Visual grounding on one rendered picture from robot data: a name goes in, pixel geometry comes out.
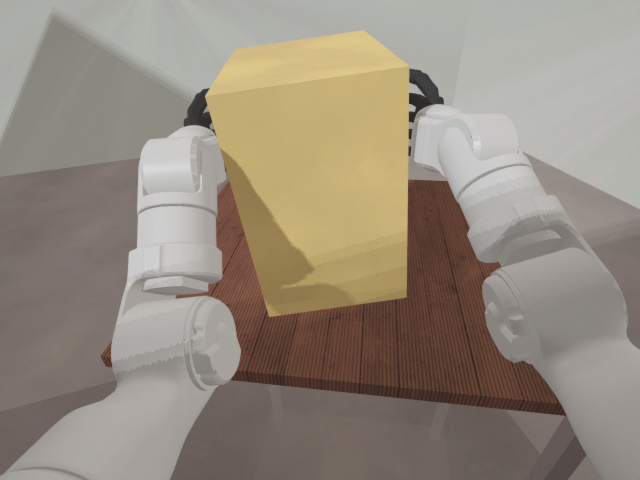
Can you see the right robot forearm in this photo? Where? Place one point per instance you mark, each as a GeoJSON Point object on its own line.
{"type": "Point", "coordinates": [510, 216]}

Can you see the right robot upper arm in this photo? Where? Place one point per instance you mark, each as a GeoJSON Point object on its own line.
{"type": "Point", "coordinates": [561, 313]}

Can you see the right robot hand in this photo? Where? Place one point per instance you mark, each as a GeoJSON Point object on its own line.
{"type": "Point", "coordinates": [428, 88]}

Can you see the carton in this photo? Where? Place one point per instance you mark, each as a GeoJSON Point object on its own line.
{"type": "Point", "coordinates": [314, 135]}

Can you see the table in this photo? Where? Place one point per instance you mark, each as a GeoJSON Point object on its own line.
{"type": "Point", "coordinates": [433, 345]}

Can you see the left robot upper arm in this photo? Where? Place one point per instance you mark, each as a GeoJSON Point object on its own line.
{"type": "Point", "coordinates": [168, 357]}

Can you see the left robot forearm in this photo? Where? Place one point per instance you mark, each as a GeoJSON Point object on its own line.
{"type": "Point", "coordinates": [176, 250]}

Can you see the left robot hand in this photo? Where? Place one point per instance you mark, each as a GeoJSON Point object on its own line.
{"type": "Point", "coordinates": [195, 115]}

